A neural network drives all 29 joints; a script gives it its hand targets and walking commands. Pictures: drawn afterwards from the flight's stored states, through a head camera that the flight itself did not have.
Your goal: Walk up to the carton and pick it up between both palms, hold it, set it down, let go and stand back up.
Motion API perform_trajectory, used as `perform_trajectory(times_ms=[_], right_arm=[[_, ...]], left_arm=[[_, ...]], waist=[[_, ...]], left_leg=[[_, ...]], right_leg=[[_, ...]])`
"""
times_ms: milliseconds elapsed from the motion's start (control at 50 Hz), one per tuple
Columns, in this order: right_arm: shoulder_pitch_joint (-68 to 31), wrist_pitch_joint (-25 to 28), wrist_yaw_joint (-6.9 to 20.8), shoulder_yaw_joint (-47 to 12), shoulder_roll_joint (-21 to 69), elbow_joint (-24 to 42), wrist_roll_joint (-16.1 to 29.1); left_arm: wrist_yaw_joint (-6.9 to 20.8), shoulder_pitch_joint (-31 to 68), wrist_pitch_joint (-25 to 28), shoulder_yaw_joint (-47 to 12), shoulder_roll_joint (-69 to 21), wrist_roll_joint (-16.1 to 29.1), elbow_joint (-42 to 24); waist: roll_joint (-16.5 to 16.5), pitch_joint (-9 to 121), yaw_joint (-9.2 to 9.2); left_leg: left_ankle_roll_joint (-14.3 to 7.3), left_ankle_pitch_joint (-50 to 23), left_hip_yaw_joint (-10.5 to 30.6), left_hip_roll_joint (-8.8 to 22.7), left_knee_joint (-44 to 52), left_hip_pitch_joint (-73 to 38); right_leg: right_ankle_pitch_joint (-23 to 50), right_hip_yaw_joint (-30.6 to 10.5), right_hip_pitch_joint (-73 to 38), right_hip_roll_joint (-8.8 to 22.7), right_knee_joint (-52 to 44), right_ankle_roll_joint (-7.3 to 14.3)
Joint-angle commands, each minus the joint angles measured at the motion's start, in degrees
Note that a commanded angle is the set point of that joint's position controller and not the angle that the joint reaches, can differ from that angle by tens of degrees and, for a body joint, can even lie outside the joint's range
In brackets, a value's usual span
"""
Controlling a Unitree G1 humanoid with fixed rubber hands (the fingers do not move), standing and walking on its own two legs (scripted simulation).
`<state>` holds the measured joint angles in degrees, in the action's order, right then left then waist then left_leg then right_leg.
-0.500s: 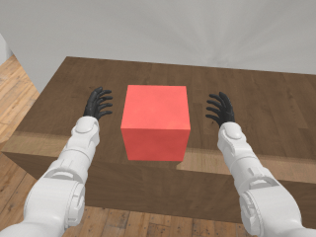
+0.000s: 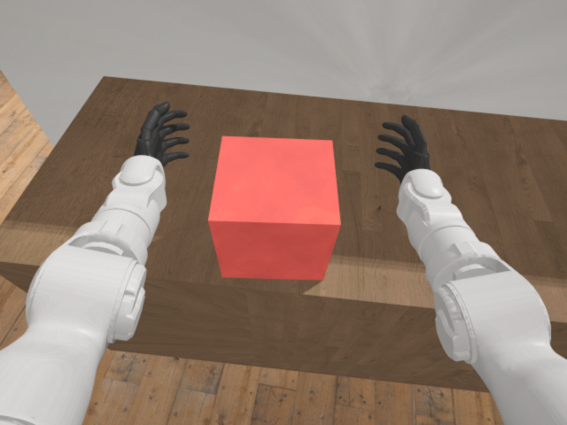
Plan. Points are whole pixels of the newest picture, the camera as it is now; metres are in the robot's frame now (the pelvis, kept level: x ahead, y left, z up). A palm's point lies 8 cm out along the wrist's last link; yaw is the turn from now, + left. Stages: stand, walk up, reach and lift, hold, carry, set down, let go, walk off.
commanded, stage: reach and lift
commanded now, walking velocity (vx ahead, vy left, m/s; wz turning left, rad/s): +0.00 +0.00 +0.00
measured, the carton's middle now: (275, 211) +0.47 +0.00 -0.02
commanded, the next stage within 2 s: none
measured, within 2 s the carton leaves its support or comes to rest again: neither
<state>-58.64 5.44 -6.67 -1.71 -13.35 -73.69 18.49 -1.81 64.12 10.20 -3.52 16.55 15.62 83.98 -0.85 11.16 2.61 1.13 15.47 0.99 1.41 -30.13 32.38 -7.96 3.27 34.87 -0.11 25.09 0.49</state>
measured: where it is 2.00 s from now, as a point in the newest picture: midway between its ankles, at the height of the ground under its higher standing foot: outside the picture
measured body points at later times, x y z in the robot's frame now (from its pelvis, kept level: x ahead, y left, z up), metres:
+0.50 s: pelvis -0.01 +0.00 -0.03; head +0.12 +0.00 +0.40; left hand +0.48 +0.15 +0.00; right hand +0.45 -0.18 -0.01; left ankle -0.03 +0.12 -0.73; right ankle +0.03 -0.12 -0.73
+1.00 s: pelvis -0.01 +0.00 -0.01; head +0.13 +0.00 +0.42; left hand +0.47 +0.14 +0.01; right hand +0.44 -0.14 +0.00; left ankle -0.03 +0.12 -0.73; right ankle +0.03 -0.12 -0.73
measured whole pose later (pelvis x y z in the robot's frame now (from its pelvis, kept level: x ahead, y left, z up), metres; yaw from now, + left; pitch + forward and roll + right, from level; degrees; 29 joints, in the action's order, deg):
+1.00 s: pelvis -0.01 +0.00 -0.01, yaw +2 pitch +23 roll -1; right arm -52.6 22.7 -7.2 34.8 4.1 -67.3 -22.3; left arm -2.7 60.3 27.9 22.7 8.2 -8.8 85.4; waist -3.0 6.5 3.6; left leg 0.8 16.1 2.5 0.3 -35.0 42.0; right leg -9.4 4.7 44.0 1.2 30.4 0.4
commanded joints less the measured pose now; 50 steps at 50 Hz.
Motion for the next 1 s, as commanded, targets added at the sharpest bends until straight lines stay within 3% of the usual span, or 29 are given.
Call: perform_trajectory(times_ms=[0,60,100,120,140,160,200,260,300,360,380,400,420,440,540,600,640,700,720,740,800,840,880,920,940,960,980], right_arm=[[-25.4,4.1,0.6,1.2,-8.0,5.7,-0.3],[-24.9,6.0,0.7,2.2,-7.7,5.2,-1.5],[-23.2,7.1,0.8,2.9,-7.3,5.1,-2.7],[-23.7,8.1,1.0,3.5,-7.1,5.7,-3.1],[-23.3,9.2,1.2,3.2,-6.3,6.1,-2.6],[-23.0,10.1,1.2,3.1,-5.7,5.1,-3.5],[-22.5,11.3,1.1,3.4,-4.9,5.4,-4.8],[-23.3,14.2,0.6,6.6,-5.7,5.6,-6.7],[-23.8,15.5,0.7,8.1,-6.1,6.9,-8.2],[-23.3,17.5,1.1,8.7,-5.6,5.7,-8.7],[-24.0,18.0,1.0,8.4,-6.1,7.9,-8.9],[-24.6,18.2,0.8,8.1,-5.1,7.8,-9.1],[-24.2,18.6,0.7,8.0,-5.1,9.2,-9.4],[-24.5,18.6,0.6,7.4,-4.7,9.4,-9.1],[-24.8,17.7,0.7,7.2,-3.8,7.3,-9.1],[-24.5,17.5,0.4,7.0,-2.1,7.9,-9.2],[-23.3,17.0,0.3,6.9,-0.2,6.9,-10.0],[-23.2,16.5,-0.4,8.5,2.6,7.3,-12.5],[-23.2,16.0,-0.3,9.3,3.7,5.5,-13.0],[-22.0,15.6,0.1,10.4,5.2,3.7,-13.8],[-21.1,16.0,0.3,14.7,8.2,6.2,-19.9],[-22.3,17.3,1.1,18.3,14.2,7.8,-25.0],[-21.5,18.4,2.7,22.9,24.9,9.8,-34.7],[-21.3,19.1,6.0,27.2,41.3,9.4,-46.8],[-19.0,19.4,7.7,28.4,45.0,8.3,-51.4],[-16.7,19.5,9.2,28.3,47.2,8.3,-53.9],[-14.5,19.7,9.8,28.8,47.2,7.7,-55.9]], left_arm=[[0.3,26.0,4.3,-1.4,6.9,0.9,-4.1],[0.4,26.0,6.8,-1.4,6.8,0.6,-3.1],[0.4,25.4,8.2,0.3,6.6,-1.3,-3.1],[0.2,26.1,9.0,-0.4,5.7,-0.7,-3.4],[-0.1,26.0,10.1,-0.6,5.3,-0.5,-4.8],[0.0,25.8,11.2,0.0,5.7,-0.4,-3.4],[0.1,24.7,13.1,2.1,7.0,-1.9,-2.1],[-0.3,26.5,15.1,1.1,4.4,-2.7,-4.2],[-0.7,26.6,15.9,2.3,5.2,-2.7,-4.2],[-1.4,27.6,17.3,1.3,3.1,-2.5,-6.5],[-1.4,28.6,17.6,1.7,3.7,-2.7,-7.2],[-1.4,27.7,17.9,3.8,4.8,-3.5,-5.9],[-1.2,26.7,17.9,3.8,4.7,-3.6,-4.9],[-1.1,26.6,17.9,3.8,4.3,-3.5,-4.9],[-1.5,26.3,17.1,5.1,3.6,-5.2,-4.3],[-1.2,25.8,17.5,5.4,2.8,-4.6,-3.5],[-0.8,24.2,17.7,7.2,3.4,-6.0,-2.7],[-0.1,24.6,17.8,8.3,2.1,-7.3,-3.6],[-0.1,25.5,17.9,8.0,1.1,-7.0,-2.8],[-0.1,25.3,17.7,8.5,-0.7,-8.3,-2.9],[-0.1,25.0,18.1,11.4,-1.5,-11.5,-3.5],[0.6,27.1,18.6,12.9,-8.3,-14.4,-6.2],[3.3,26.3,18.9,16.6,-17.9,-21.8,-6.8],[6.8,25.5,19.3,19.5,-32.0,-30.2,-3.9],[7.8,21.8,19.1,21.1,-36.1,-33.6,-1.0],[8.2,19.3,19.1,21.9,-37.4,-36.1,0.0],[7.9,17.0,19.1,22.4,-38.2,-37.7,0.5]], waist=[[-1.2,34.6,0.94],[-2.7,36.5,1.84],[-3.3,36.3,0.8],[-2.7,38.7,1.57],[-3.4,39.8,0.74],[-2.7,41.8,1.24],[-1.9,42.5,0.37],[-5.6,45.2,2.69],[-3.6,48.3,2.15],[-6.9,54.2,2.73],[-6.0,56.8,2.94],[-4.9,56.1,1.21],[-3.9,55.8,1.86],[-2.7,56.0,1.34],[-3.0,56.4,0.47],[-1.6,54.5,1.41],[0.0,51.8,0.64],[-0.1,48.2,1.58],[0.3,45.9,2.5],[-1.1,43.9,1.5],[-0.5,44.5,1.53],[-3.9,48.1,2.48],[-3.9,44.9,3.23],[-3.3,37.9,4.3],[-3.5,35.2,3.43],[-4.2,34.1,1.96],[-4.1,34.3,2.65]], left_leg=[[4.0,-24.4,-1.8,-1.9,-0.1,-5.9],[4.4,-25.9,-1.6,-1.6,-1.9,-5.5],[4.3,-25.6,-2.1,-1.4,-1.9,-6.2],[4.7,-25.5,-1.4,-1.5,-2.4,-6.5],[4.9,-28.3,-1.3,-1.3,-3.4,-5.8],[5.0,-29.2,-1.8,-1.5,-4.4,-4.8],[4.1,-24.9,-2.3,-1.6,-4.0,0.3],[5.3,-26.6,-2.1,-1.5,-5.6,0.7],[5.7,-26.9,-2.4,-1.5,-7.0,-1.5],[6.7,-33.2,-2.5,-1.2,-10.3,-3.6],[6.5,-33.1,-2.5,-1.3,-10.8,-3.6],[6.0,-32.9,-3.0,-1.7,-11.3,-0.9],[5.8,-30.8,-3.3,-1.8,-11.0,1.2],[5.1,-28.6,-3.5,-2.1,-10.6,4.1],[4.7,-27.1,-3.5,-1.8,-10.1,5.3],[4.7,-26.1,-3.8,-2.3,-10.6,6.3],[3.5,-24.9,-3.9,-2.6,-9.6,8.6],[3.7,-22.6,-3.7,-3.1,-8.5,12.0],[3.6,-21.1,-3.6,-2.8,-8.0,11.5],[3.7,-18.9,-2.9,-2.4,-6.8,10.1],[3.9,-21.8,-3.3,-2.7,-7.1,5.4],[4.8,-25.7,-3.3,-2.5,-7.0,2.4],[4.0,-25.6,-4.1,-2.7,-5.3,1.2],[3.0,-20.4,-4.7,-3.0,-2.3,2.5],[2.6,-18.8,-4.9,-2.8,-0.9,2.4],[2.1,-17.8,-5.3,-2.5,0.3,2.5],[1.9,-19.0,-5.5,-2.2,1.1,1.4]], right_leg=[[23.7,-1.1,-24.3,-0.4,4.0,-0.4],[23.2,-0.8,-22.0,-0.3,5.0,-0.5],[20.7,-0.6,-20.4,-0.3,4.6,-0.4],[19.9,-0.2,-18.6,-0.4,5.3,-0.3],[22.4,-0.3,-18.9,-0.1,6.1,-0.1],[24.7,-0.4,-19.3,-0.1,6.8,-0.1],[24.7,-0.9,-21.9,0.5,8.4,-0.9],[24.5,-0.4,-19.0,0.3,9.8,-0.1],[23.1,0.4,-15.4,-0.4,10.0,-0.3],[25.5,1.1,-12.1,-0.9,11.6,0.5],[26.1,1.2,-13.2,-1.1,12.2,0.6],[28.2,0.5,-15.7,-0.7,12.6,0.1],[29.3,0.3,-17.5,-0.9,13.7,-0.3],[29.1,-0.3,-19.9,-0.8,14.5,-0.9],[28.5,-0.8,-20.4,-1.0,15.4,-0.9],[28.1,-1.0,-20.1,-0.5,15.2,-1.0],[28.1,-1.7,-21.8,-0.4,14.9,-1.5],[28.7,-2.9,-26.0,0.3,15.0,-1.6],[27.5,-2.5,-24.1,0.5,14.7,-1.4],[22.5,-2.2,-22.0,0.6,13.7,-1.2],[23.6,-1.2,-20.2,0.3,12.3,-1.0],[27.5,-0.4,-21.1,0.5,12.4,0.0],[29.3,-0.4,-25.1,0.4,10.6,-0.3],[27.1,0.7,-28.1,0.7,8.4,-0.9],[26.9,1.1,-29.0,1.0,7.9,-0.8],[27.0,1.6,-30.1,1.0,7.0,-0.4],[27.6,1.8,-31.8,0.8,6.3,-0.4]])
